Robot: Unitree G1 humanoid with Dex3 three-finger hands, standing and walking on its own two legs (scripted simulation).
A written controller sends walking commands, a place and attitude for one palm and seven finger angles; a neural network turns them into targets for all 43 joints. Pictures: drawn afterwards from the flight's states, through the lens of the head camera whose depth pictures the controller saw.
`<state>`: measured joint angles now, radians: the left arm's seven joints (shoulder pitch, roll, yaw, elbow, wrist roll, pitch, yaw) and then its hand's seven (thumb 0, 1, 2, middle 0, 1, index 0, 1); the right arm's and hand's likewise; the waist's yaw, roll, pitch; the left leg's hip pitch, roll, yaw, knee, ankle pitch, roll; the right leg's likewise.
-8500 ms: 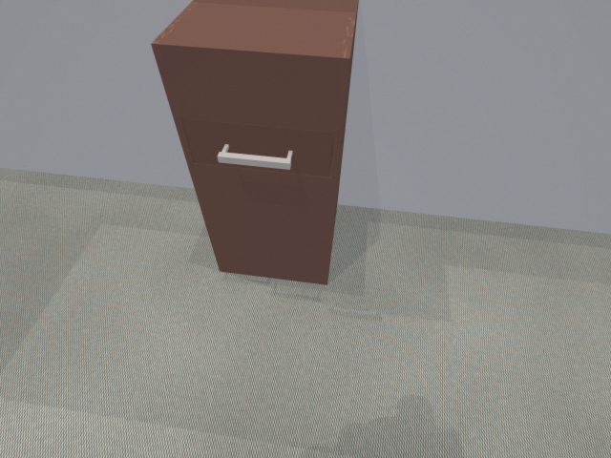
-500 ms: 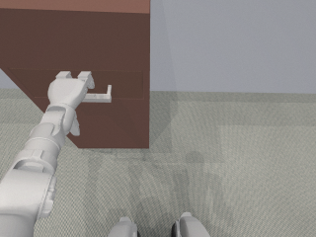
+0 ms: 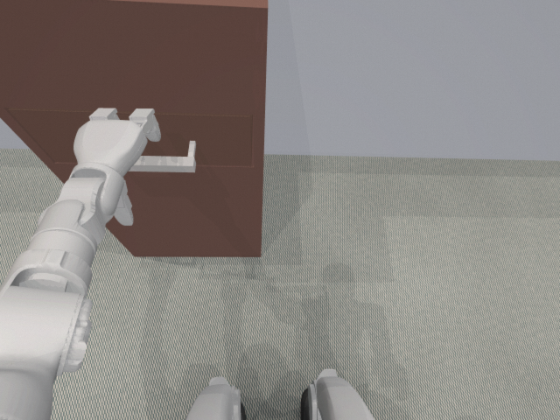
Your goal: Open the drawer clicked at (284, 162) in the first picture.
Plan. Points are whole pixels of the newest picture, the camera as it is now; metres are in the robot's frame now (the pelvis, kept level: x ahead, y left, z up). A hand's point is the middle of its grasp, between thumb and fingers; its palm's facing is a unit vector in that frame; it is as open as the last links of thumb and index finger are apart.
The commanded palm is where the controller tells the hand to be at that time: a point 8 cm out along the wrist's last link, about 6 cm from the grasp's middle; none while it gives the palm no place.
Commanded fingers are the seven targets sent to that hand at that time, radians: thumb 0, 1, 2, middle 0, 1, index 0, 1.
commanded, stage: move the hooked fingers above the handle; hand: left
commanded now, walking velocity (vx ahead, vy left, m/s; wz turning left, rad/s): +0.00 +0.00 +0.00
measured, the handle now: (142, 154) +0.56 +0.22 -0.06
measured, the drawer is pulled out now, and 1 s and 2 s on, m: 0.00 0.00 0.00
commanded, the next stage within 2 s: none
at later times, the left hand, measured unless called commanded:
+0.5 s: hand (138, 158) +0.51 +0.20 +0.00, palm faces -0.12 -0.06 -0.99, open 13.8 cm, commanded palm +0.50 +0.20 +0.05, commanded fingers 0.00 -0.50 0.30 -0.30 -1.20 -0.30 -1.20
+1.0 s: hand (132, 151) +0.51 +0.21 +0.00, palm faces -0.01 -0.04 -1.00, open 13.7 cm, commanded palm +0.50 +0.21 +0.05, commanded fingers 0.00 -0.50 0.30 -0.30 -1.20 -0.30 -1.20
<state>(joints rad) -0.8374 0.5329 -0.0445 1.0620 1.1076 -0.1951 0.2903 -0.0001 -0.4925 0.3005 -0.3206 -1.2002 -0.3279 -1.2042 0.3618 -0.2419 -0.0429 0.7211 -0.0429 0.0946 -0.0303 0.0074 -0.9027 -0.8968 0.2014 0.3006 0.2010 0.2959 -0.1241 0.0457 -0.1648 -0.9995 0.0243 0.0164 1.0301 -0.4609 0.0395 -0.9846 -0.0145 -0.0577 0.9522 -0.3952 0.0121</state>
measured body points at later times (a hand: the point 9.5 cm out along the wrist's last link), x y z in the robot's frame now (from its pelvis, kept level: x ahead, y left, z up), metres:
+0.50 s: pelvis +0.01 +0.00 +0.00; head +0.14 +0.00 +0.43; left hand +0.51 +0.20 +0.05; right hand +0.00 -0.27 -0.12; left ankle +0.00 +0.09 -0.67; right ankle +0.02 -0.13 -0.67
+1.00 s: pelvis +0.01 +0.00 +0.00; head +0.15 +0.01 +0.43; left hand +0.51 +0.21 +0.06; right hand +0.04 -0.28 -0.12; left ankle +0.00 +0.09 -0.67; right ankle +0.02 -0.13 -0.67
